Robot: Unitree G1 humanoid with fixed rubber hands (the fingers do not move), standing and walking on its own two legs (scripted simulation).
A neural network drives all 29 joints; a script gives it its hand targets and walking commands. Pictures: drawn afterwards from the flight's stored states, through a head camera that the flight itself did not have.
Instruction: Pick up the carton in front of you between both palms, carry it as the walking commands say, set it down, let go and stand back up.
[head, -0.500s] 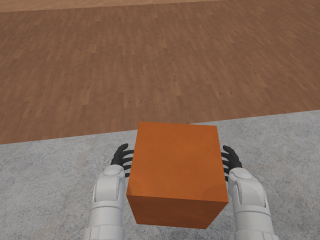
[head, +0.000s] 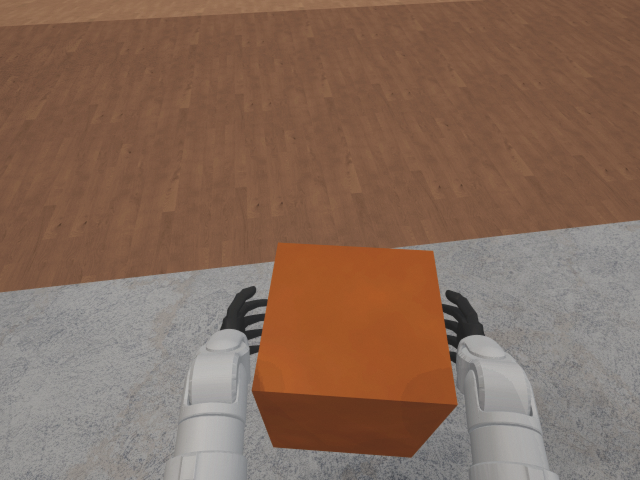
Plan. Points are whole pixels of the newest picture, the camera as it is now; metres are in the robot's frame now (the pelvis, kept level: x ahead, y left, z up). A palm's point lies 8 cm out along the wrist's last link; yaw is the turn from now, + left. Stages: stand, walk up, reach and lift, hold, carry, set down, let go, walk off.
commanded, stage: hold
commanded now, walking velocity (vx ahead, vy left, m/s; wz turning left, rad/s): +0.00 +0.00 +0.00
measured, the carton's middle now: (348, 355) +0.31 +0.00 -0.01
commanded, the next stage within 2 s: carry in 0.30 s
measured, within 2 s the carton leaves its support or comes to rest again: neither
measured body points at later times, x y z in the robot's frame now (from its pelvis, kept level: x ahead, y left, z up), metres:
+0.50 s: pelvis +0.03 -0.01 -0.01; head -0.01 -0.01 +0.44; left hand +0.32 +0.15 +0.06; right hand +0.32 -0.16 +0.06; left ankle +0.00 +0.13 -0.74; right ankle +0.02 -0.14 -0.75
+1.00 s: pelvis +0.27 -0.01 +0.00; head +0.27 +0.00 +0.45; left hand +0.50 +0.17 +0.08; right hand +0.53 -0.13 +0.08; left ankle +0.24 +0.12 -0.70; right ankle +0.18 -0.09 -0.75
